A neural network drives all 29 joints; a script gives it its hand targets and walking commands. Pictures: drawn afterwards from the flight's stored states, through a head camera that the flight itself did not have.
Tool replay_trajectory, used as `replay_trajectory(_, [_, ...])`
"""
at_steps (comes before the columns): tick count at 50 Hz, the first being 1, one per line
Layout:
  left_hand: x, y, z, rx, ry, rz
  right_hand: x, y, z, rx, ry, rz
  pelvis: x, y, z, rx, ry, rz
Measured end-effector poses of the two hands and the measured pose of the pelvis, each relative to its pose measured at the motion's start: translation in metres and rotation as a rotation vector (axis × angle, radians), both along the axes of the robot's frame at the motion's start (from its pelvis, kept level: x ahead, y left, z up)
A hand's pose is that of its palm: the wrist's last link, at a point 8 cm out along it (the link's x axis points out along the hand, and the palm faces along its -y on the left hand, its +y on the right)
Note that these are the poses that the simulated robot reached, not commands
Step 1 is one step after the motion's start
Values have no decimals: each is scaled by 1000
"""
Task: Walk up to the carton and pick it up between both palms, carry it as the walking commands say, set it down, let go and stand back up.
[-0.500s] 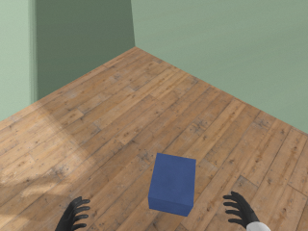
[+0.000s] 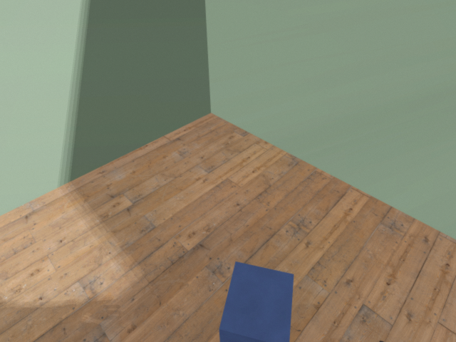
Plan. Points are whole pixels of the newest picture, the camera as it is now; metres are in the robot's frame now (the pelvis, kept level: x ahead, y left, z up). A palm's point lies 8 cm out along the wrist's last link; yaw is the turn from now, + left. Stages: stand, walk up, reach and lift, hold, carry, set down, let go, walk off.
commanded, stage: stand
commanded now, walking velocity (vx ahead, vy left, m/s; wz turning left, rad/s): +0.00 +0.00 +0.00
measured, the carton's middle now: (257, 313) +0.44 -0.10 -0.65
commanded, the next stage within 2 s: none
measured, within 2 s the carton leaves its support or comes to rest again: neither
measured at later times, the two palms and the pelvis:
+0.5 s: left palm out of the picture +0.02 +0.29 -0.11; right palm out of the picture +0.05 -0.29 -0.11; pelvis -0.03 +0.00 +0.00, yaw +1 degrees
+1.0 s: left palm out of the picture +0.00 +0.29 -0.11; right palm out of the picture +0.02 -0.30 -0.11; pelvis -0.04 -0.01 +0.01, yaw +1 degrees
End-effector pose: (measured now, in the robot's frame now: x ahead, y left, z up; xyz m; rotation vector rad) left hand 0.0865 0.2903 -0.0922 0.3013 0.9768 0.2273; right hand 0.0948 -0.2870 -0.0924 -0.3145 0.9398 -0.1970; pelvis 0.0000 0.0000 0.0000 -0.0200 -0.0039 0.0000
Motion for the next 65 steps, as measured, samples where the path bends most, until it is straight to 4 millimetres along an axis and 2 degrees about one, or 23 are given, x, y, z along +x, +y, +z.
replay_trajectory(10, [-28,-2,-6,-16,43,16,-22,6,-8,14,47,16,-13,0,1,4,-7,6])
replay_trajectory(21, [-56,1,-13,-14,116,41,-44,-3,-13,5,119,6,-24,-2,2,7,-15,13])
replay_trajectory(30, [-70,0,-15,-19,156,53,-55,-8,-16,2,158,-2,-30,-3,4,9,-23,19])
replay_trajectory(54, [-91,2,-18,-17,226,77,-75,-15,-20,2,241,-14,-39,-8,6,12,-32,22])
replay_trajectory(65, [-90,0,-19,-20,241,77,-71,-17,-19,-4,249,-11,-39,-9,7,13,-36,23])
